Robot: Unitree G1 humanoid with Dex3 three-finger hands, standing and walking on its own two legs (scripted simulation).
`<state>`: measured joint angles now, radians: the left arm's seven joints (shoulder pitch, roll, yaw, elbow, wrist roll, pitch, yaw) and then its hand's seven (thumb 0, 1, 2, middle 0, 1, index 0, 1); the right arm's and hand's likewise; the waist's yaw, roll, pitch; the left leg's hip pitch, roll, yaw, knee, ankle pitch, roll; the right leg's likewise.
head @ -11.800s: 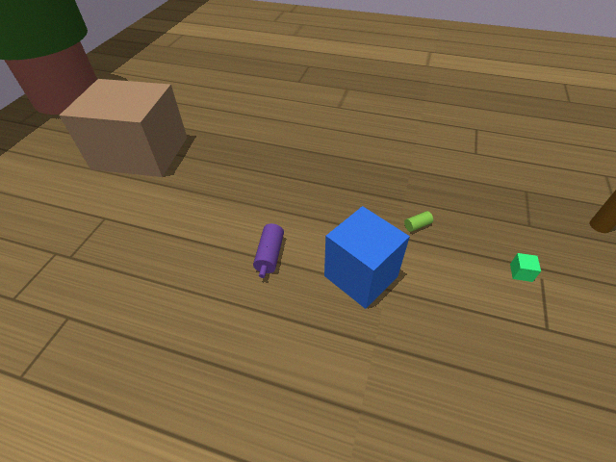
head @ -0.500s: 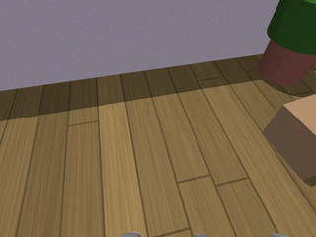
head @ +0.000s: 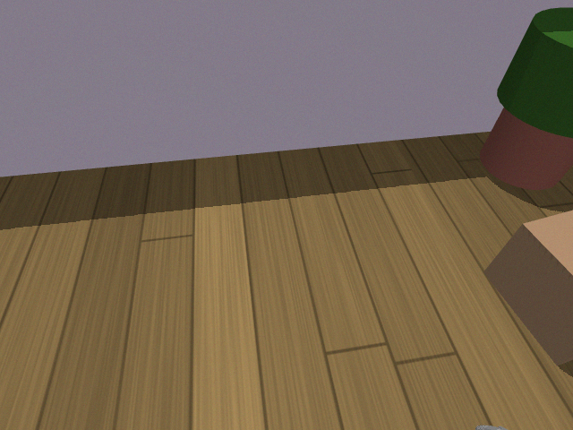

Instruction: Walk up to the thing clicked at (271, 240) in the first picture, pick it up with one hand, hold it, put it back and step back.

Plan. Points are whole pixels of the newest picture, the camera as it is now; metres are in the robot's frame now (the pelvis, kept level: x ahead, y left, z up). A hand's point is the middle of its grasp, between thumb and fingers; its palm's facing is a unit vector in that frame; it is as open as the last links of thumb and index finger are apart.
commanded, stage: stand
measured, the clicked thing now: out of the picture -0.27 -0.72 -0.73
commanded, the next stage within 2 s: none
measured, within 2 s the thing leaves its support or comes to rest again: neither
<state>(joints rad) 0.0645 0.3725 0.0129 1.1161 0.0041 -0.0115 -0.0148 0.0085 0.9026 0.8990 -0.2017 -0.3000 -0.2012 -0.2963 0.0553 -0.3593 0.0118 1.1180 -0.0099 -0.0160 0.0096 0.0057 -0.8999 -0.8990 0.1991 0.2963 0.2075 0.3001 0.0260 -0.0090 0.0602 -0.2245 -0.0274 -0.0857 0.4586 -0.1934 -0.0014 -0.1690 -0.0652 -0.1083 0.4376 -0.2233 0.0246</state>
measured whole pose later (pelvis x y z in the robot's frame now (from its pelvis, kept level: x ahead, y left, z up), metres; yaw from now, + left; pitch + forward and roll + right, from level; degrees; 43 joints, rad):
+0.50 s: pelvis +0.02 -0.02 +0.01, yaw -2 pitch -2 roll +0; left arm 0.07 0.34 0.02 1.17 0.01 -0.01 -0.01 0.01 0.90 0.90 -0.20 -0.30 -0.20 -0.30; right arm 0.06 -0.35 0.01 1.15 -0.01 -0.01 0.00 0.01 -0.90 -0.90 0.20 0.30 0.21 0.30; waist 0.01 0.01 0.06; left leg -0.14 0.01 -0.06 0.33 -0.16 -0.03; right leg -0.11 -0.03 -0.09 0.34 -0.20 0.00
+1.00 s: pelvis +0.03 -0.02 +0.01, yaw -2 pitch -2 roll +0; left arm 0.07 0.34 0.02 1.16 0.01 -0.01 -0.01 0.01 0.90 0.90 -0.20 -0.30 -0.20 -0.30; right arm 0.08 -0.35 0.01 1.15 -0.01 -0.01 0.00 0.01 -0.90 -0.90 0.20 0.30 0.21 0.30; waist 0.01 0.01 0.05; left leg -0.12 0.02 -0.06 0.31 -0.16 -0.04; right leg -0.10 -0.02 -0.08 0.32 -0.20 -0.01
